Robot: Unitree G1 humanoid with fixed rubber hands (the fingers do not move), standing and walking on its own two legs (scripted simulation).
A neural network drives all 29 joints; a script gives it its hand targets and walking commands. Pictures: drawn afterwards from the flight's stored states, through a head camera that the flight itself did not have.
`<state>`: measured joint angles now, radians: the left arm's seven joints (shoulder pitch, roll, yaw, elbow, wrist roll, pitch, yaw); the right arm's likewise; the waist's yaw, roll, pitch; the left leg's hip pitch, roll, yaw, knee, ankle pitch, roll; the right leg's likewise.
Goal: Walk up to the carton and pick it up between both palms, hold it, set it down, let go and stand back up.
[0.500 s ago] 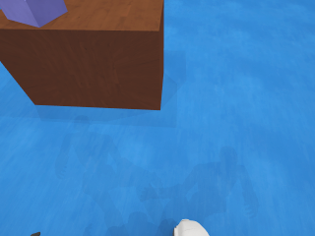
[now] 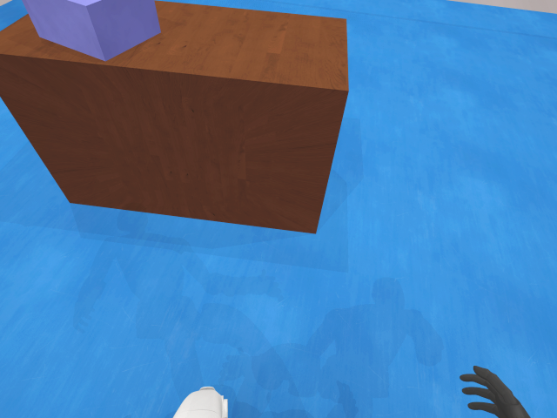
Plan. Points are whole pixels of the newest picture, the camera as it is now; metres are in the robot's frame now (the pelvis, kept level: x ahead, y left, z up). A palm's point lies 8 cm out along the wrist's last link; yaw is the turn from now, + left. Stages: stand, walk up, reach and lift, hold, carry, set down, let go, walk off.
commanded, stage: walk up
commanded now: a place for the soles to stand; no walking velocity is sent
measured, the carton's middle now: (93, 10) +1.21 +0.58 +0.04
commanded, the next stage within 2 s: none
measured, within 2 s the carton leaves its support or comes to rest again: neither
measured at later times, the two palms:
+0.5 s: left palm out of the picture +0.23 +0.44 -0.04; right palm (405, 350) +0.23 -0.21 -0.09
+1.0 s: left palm out of the picture +0.41 +0.57 -0.07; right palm (313, 306) +0.31 -0.07 -0.10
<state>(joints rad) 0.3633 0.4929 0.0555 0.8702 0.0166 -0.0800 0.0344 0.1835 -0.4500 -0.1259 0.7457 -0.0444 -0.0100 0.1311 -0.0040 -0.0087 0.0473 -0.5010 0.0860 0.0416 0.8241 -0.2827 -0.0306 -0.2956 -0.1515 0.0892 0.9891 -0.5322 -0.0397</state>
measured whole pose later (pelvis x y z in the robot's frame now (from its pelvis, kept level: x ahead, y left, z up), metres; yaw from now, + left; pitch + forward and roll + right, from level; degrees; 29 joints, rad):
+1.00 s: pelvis +0.32 +0.26 +0.01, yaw -5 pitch -1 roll +0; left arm 0.33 0.42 0.03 0.85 0.01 -0.12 0.05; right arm 0.36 -0.44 -0.08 0.76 -0.05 0.04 0.09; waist -0.08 0.05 0.08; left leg -0.37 0.03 0.11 0.80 -0.42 0.05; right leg -0.45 -0.02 -0.13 0.71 -0.28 -0.06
